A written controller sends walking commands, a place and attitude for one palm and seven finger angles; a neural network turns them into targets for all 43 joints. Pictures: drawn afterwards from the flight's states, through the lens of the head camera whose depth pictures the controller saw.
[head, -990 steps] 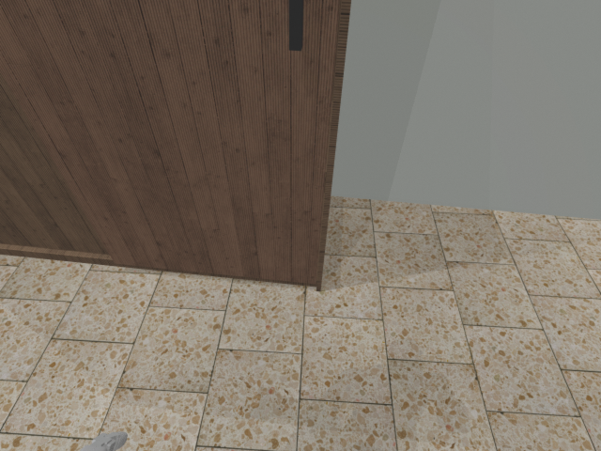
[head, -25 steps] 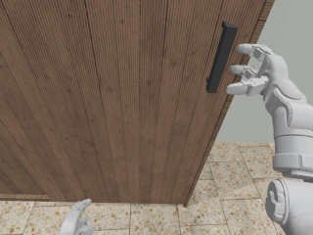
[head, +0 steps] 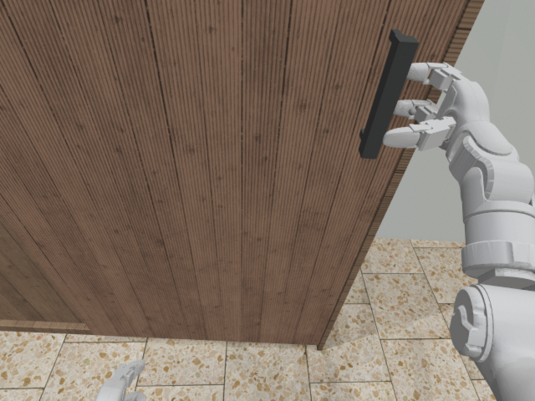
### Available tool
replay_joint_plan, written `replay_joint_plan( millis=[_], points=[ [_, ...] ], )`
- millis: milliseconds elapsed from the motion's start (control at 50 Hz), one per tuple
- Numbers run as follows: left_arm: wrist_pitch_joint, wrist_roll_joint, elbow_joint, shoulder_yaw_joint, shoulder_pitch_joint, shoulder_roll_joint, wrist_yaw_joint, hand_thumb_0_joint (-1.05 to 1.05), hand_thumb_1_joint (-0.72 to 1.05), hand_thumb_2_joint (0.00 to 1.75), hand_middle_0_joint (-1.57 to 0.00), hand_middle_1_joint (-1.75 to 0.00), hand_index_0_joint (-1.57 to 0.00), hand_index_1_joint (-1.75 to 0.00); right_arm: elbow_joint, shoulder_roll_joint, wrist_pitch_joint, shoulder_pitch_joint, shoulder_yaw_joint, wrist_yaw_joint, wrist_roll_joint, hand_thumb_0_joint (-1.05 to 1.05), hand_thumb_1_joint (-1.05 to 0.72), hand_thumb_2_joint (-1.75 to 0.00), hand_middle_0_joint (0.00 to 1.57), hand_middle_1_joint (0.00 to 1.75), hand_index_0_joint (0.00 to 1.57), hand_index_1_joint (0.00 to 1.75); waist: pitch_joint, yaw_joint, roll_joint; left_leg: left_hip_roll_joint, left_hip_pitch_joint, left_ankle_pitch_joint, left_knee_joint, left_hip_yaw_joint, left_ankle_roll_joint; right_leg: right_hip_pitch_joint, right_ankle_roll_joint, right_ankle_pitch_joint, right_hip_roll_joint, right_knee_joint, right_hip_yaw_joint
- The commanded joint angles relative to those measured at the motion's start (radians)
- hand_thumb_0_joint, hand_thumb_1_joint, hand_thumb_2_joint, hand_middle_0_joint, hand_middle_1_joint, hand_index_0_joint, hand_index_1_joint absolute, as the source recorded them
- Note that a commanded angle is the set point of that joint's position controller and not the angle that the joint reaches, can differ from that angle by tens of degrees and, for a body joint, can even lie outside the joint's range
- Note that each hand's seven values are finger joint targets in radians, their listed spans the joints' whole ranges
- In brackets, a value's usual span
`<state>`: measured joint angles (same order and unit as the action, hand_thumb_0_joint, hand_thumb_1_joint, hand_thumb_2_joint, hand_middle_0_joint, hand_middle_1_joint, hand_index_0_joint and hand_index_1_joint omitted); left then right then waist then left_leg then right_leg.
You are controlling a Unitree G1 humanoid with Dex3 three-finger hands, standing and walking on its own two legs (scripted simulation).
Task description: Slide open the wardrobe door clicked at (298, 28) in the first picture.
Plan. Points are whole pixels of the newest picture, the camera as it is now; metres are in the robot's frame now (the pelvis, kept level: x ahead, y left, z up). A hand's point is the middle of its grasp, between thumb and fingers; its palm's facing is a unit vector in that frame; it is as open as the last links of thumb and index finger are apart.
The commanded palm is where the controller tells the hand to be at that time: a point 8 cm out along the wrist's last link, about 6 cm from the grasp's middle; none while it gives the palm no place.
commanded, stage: slide the fingers in behind the handle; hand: right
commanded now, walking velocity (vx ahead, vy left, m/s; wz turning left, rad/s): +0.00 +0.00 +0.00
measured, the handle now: (380, 97) +0.48 -0.12 +0.26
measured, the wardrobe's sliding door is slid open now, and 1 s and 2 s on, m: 0.00 0.00 0.00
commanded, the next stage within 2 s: grip the handle and tug to test in 1.70 s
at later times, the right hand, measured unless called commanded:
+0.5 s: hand (400, 120) +0.41 -0.13 +0.26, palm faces -0.01 +1.00 -0.02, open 14.0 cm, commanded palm +0.39 -0.18 +0.27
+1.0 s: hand (398, 123) +0.41 -0.13 +0.26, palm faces +0.02 +1.00 -0.01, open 14.2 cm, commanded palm +0.39 -0.17 +0.27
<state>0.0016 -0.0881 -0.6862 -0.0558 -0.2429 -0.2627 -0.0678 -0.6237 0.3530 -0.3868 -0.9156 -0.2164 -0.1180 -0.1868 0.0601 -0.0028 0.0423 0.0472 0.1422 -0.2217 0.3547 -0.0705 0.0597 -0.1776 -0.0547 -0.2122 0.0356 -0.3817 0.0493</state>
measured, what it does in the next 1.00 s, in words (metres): stands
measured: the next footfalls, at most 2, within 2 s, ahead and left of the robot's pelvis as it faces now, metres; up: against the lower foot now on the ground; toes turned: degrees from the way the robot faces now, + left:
none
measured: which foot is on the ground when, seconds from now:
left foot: down 0.00-1.00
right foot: down 0.00-1.00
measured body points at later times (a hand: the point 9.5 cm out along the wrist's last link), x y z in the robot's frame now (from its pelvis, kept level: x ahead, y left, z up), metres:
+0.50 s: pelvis +0.00 +0.00 +0.00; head -0.02 +0.01 +0.45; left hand +0.18 +0.22 -0.09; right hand +0.41 -0.19 +0.27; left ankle -0.02 +0.08 -0.74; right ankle -0.01 -0.08 -0.74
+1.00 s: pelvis +0.00 +0.01 +0.00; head -0.03 +0.02 +0.45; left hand +0.17 +0.24 -0.10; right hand +0.40 -0.18 +0.27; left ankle -0.02 +0.08 -0.74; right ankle -0.01 -0.08 -0.74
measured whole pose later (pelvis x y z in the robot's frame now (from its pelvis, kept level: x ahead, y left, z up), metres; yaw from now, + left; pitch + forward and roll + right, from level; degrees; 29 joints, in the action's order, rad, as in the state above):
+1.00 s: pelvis +0.00 +0.01 +0.00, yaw +0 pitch -2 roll +0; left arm -0.03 -0.08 -0.67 -0.06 -0.18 -0.26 -0.06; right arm -0.37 0.27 -0.49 -0.78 -0.17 -0.04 -0.20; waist 0.05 0.02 0.04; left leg 0.05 0.09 -0.22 0.34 -0.07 0.07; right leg -0.12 -0.05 -0.21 0.03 -0.36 0.04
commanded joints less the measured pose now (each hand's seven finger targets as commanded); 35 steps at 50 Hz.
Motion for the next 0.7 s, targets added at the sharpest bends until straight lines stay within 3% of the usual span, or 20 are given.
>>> replay_joint_plan(
  millis=[0,40,80,160,180,200,220,280,320,340,380,400,440,520,540,580,680],
  points=[
    [0.043,0.0,0.153,0.043,0.1,-0.123,-0.007,0.0,0.9,0.9,-0.2,-0.3,-0.2,-0.3,0.202,0.204,0.073,-0.49,-0.043,0.008,-0.006,0.0,0.5,-0.3,0.3,1.2,0.3,1.2,0.256,-0.008,-0.057,-0.05,-0.033,0.29,-0.037,0.077,-0.022,0.134,-0.008,0.244,-0.039,0.018,-0.085],
    [0.043,0.001,0.159,0.042,0.105,-0.121,-0.006,0.0,0.9,0.9,-0.2,-0.3,-0.2,-0.3,0.219,0.198,0.074,-0.478,-0.045,0.005,-0.009,0.0,0.5,-0.3,0.3,1.2,0.3,1.2,0.258,-0.004,-0.077,-0.049,-0.039,0.293,-0.032,0.075,-0.021,0.138,-0.008,0.247,-0.04,0.019,-0.087],
    [0.036,0.0,0.17,0.044,0.114,-0.125,-0.006,0.0,0.9,0.9,-0.2,-0.3,-0.2,-0.3,0.242,0.228,0.074,-0.431,-0.067,0.005,-0.007,0.0,0.5,-0.3,0.3,1.2,0.3,1.2,0.267,0.01,-0.065,-0.053,-0.061,0.306,-0.031,0.075,-0.02,0.141,-0.007,0.263,-0.042,0.021,-0.08],
    [0.041,-0.002,0.192,0.038,0.146,-0.112,-0.002,0.0,0.9,0.9,-0.2,-0.3,-0.2,-0.3,0.369,0.171,0.07,-0.431,-0.034,0.0,-0.017,0.0,0.5,-0.3,0.3,1.2,0.3,1.2,0.289,0.01,-0.044,-0.046,-0.059,0.335,-0.022,0.073,-0.017,0.182,-0.005,0.301,-0.043,0.013,-0.084],
    [0.039,-0.003,0.197,0.042,0.151,-0.115,-0.002,0.0,0.9,0.9,-0.2,-0.3,-0.2,-0.3,0.396,0.19,0.071,-0.399,-0.049,0.002,-0.021,0.0,0.5,-0.3,0.3,1.2,0.3,1.2,0.301,0.018,-0.04,-0.047,-0.073,0.336,-0.022,0.072,-0.015,0.191,-0.002,0.315,-0.046,0.013,-0.082],
    [0.041,-0.003,0.199,0.037,0.166,-0.111,-0.001,0.0,0.9,0.9,-0.2,-0.3,-0.2,-0.3,0.448,0.159,0.07,-0.437,-0.022,0.002,-0.025,0.0,0.5,-0.3,0.3,1.2,0.3,1.2,0.299,0.01,-0.006,-0.046,-0.063,0.339,-0.022,0.073,-0.015,0.202,0.0,0.32,-0.043,0.013,-0.085],
    [0.043,-0.003,0.201,0.035,0.171,-0.106,0.0,0.0,0.9,0.9,-0.2,-0.3,-0.2,-0.3,0.456,0.154,0.058,-0.402,-0.033,0.004,-0.03,0.0,0.5,-0.3,0.3,1.2,0.3,1.2,0.295,0.017,-0.012,-0.043,-0.059,0.336,-0.021,0.072,-0.013,0.206,0.001,0.322,-0.044,0.01,-0.089],
    [0.038,-0.003,0.188,0.035,0.181,-0.108,-0.002,0.0,0.9,0.9,-0.2,-0.3,-0.2,-0.3,0.474,0.115,0.025,-0.416,0.009,0.016,-0.028,0.0,0.5,-0.3,0.3,1.2,0.3,1.2,0.264,0.003,-0.032,-0.042,-0.035,0.305,-0.029,0.063,-0.016,0.209,0.005,0.303,-0.047,0.012,-0.089],
    [0.037,-0.003,0.181,0.029,0.195,-0.104,-0.004,0.0,0.9,0.9,-0.2,-0.3,-0.2,-0.3,0.475,0.1,0.002,-0.445,0.019,0.035,-0.026,0.0,0.5,-0.3,0.3,1.2,0.3,1.2,0.246,-0.001,-0.008,-0.039,-0.01,0.265,-0.036,0.065,-0.015,0.209,0.008,0.275,-0.045,0.017,-0.096],
    [0.038,0.001,0.172,0.028,0.192,-0.103,-0.006,0.0,0.9,0.9,-0.2,-0.3,-0.2,-0.3,0.452,0.092,-0.009,-0.451,0.018,0.043,-0.027,0.0,0.5,-0.3,0.3,1.2,0.3,1.2,0.232,-0.005,-0.03,-0.038,-0.002,0.255,-0.04,0.063,-0.016,0.202,0.008,0.265,-0.044,0.019,-0.099],
    [0.03,0.004,0.163,0.029,0.193,-0.109,-0.007,0.0,0.9,0.9,-0.2,-0.3,-0.2,-0.3,0.413,0.13,-0.021,-0.424,-0.012,0.059,-0.023,0.0,0.5,-0.3,0.3,1.2,0.3,1.2,0.235,0.006,-0.048,-0.041,-0.021,0.244,-0.046,0.066,-0.016,0.189,0.008,0.257,-0.042,0.024,-0.094],
    [0.03,0.005,0.163,0.025,0.198,-0.104,-0.007,0.0,0.9,0.9,-0.2,-0.3,-0.2,-0.3,0.438,0.093,-0.017,-0.479,0.023,0.062,-0.022,0.0,0.5,-0.3,0.3,1.2,0.3,1.2,0.242,-0.006,-0.022,-0.043,-0.016,0.251,-0.044,0.067,-0.016,0.197,0.008,0.259,-0.04,0.025,-0.093],
    [0.031,0.008,0.163,0.025,0.197,-0.097,-0.005,0.0,0.9,0.9,-0.2,-0.3,-0.2,-0.3,0.426,0.075,-0.013,-0.469,0.023,0.073,-0.021,0.0,0.5,-0.3,0.3,1.2,0.3,1.2,0.257,-0.001,-0.044,-0.041,-0.024,0.266,-0.04,0.065,-0.014,0.207,0.011,0.277,-0.04,0.024,-0.099],
    [0.018,0.013,0.168,0.024,0.196,-0.096,-0.002,0.0,0.9,0.9,-0.2,-0.3,-0.2,-0.3,0.414,0.071,-0.005,-0.446,0.017,0.072,-0.02,0.0,0.5,-0.3,0.3,1.2,0.3,1.2,0.276,0.008,-0.06,-0.046,-0.068,0.335,-0.033,0.068,-0.014,0.201,0.008,0.319,-0.037,0.026,-0.09],
    [0.014,0.014,0.169,0.026,0.194,-0.095,-0.001,0.0,0.9,0.9,-0.2,-0.3,-0.2,-0.3,0.408,0.105,-0.007,-0.414,-0.02,0.077,-0.017,0.0,0.5,-0.3,0.3,1.2,0.3,1.2,0.29,0.019,-0.078,-0.046,-0.089,0.354,-0.029,0.067,-0.015,0.197,0.009,0.333,-0.038,0.026,-0.088],
    [0.006,0.013,0.178,0.025,0.201,-0.095,0.004,0.0,0.9,0.9,-0.2,-0.3,-0.2,-0.3,0.41,0.086,-0.01,-0.365,-0.009,0.076,-0.018,0.0,0.5,-0.3,0.3,1.2,0.3,1.2,0.275,0.028,-0.087,-0.047,-0.1,0.368,-0.029,0.065,-0.016,0.186,0.01,0.341,-0.038,0.029,-0.082],
    [-0.003,0.011,0.187,0.026,0.211,-0.098,0.001,0.0,0.9,0.9,-0.2,-0.3,-0.2,-0.3,0.44,0.13,-0.019,-0.375,-0.038,0.08,-0.011,0.0,0.5,-0.3,0.3,1.2,0.3,1.2,0.259,0.029,-0.089,-0.051,-0.111,0.354,-0.039,0.074,-0.021,0.164,0.001,0.308,-0.037,0.035,-0.073]
  ],
)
